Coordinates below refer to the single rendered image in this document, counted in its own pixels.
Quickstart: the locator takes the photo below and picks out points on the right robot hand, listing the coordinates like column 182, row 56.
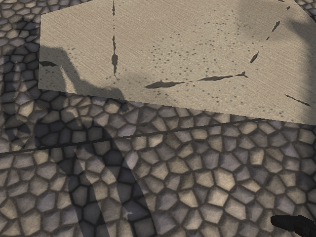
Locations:
column 298, row 224

